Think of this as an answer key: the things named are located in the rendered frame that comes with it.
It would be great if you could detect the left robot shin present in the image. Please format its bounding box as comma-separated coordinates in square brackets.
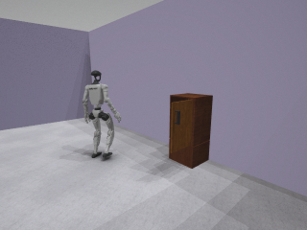
[93, 132, 101, 154]

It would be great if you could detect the left robot upper arm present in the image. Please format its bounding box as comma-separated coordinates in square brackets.
[83, 84, 90, 103]

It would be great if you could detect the right robot hand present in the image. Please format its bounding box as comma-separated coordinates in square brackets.
[114, 112, 122, 123]

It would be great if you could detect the left robot thigh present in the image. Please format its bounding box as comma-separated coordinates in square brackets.
[88, 112, 102, 137]

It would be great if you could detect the cupboard door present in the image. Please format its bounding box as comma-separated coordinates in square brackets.
[170, 100, 193, 153]

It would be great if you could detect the robot right forearm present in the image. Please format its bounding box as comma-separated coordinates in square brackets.
[107, 98, 117, 114]

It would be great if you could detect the robot left forearm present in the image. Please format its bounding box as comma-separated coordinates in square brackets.
[83, 102, 89, 114]

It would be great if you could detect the handle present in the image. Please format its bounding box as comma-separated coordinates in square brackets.
[175, 110, 180, 125]

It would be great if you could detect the left robot hand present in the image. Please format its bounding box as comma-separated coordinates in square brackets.
[84, 113, 91, 124]

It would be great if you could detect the right robot upper arm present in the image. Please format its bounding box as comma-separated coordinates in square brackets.
[101, 84, 108, 103]

